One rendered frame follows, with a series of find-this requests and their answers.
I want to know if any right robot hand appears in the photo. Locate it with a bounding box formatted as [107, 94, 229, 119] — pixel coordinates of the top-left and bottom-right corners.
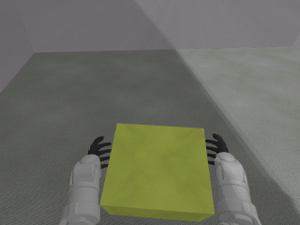
[205, 133, 229, 165]

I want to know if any left robot forearm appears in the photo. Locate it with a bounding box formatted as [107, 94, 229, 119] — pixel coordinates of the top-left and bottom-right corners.
[59, 154, 101, 225]

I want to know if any left robot hand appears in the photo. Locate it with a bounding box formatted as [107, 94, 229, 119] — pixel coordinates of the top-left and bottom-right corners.
[88, 136, 112, 169]

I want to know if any carton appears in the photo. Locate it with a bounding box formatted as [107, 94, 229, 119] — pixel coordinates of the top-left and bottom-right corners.
[99, 123, 215, 222]

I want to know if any right robot forearm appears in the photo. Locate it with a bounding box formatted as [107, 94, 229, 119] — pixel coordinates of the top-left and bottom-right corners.
[214, 152, 262, 225]

